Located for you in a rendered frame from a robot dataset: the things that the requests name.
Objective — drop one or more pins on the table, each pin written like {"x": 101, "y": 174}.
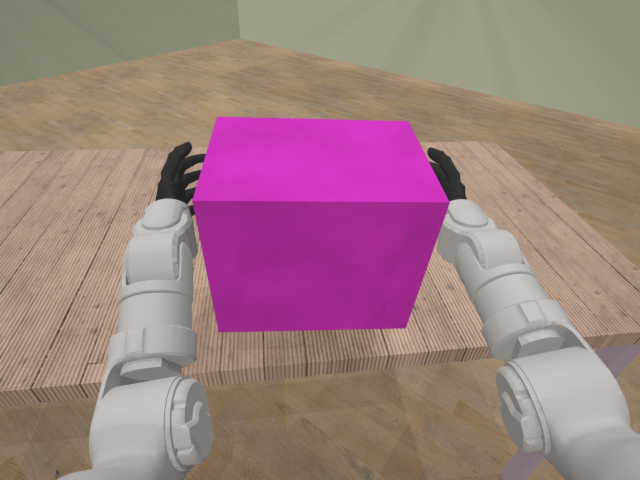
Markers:
{"x": 66, "y": 218}

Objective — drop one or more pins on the right robot upper arm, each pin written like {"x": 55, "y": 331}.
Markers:
{"x": 564, "y": 405}

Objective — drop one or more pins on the left robot forearm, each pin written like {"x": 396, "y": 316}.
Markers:
{"x": 154, "y": 338}

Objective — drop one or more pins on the robot right hand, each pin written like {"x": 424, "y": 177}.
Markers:
{"x": 447, "y": 174}

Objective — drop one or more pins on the carton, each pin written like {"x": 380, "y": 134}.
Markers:
{"x": 316, "y": 224}

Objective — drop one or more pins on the left robot upper arm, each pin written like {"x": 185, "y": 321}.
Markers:
{"x": 153, "y": 430}

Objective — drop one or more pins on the robot left hand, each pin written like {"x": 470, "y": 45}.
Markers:
{"x": 173, "y": 180}

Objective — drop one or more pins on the right robot forearm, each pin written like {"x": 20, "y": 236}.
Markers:
{"x": 519, "y": 319}

